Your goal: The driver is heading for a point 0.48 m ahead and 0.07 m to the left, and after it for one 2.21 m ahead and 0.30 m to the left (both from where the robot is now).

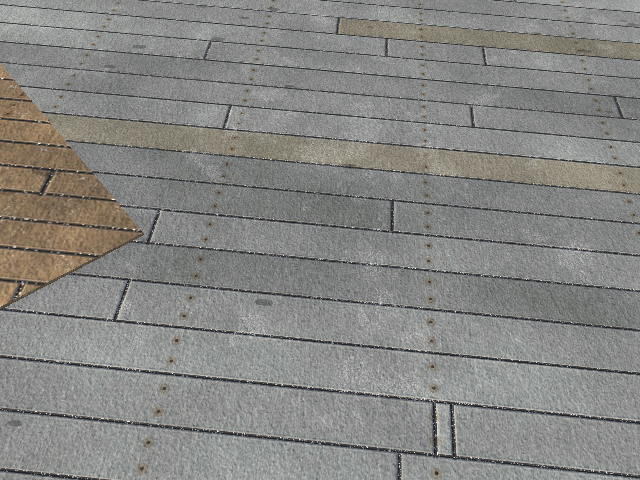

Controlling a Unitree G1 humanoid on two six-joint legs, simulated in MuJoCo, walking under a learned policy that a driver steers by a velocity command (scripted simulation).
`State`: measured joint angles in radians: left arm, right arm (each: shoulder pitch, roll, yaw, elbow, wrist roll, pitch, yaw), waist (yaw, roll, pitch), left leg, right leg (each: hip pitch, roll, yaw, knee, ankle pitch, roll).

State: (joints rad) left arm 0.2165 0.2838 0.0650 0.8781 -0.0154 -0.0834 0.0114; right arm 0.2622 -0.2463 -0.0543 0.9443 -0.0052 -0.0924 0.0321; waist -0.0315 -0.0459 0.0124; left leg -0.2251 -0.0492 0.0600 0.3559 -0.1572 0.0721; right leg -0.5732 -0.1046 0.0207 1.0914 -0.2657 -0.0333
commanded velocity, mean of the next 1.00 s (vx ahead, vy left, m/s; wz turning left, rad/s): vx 0.22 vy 0.00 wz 0.26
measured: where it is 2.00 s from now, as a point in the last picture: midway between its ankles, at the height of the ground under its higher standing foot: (244, 335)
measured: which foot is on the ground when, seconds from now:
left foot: down 0.00-0.30, up 0.32-0.66, down 0.68-1.00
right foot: up 0.00-0.26, down 0.28-0.68, up 0.70-1.00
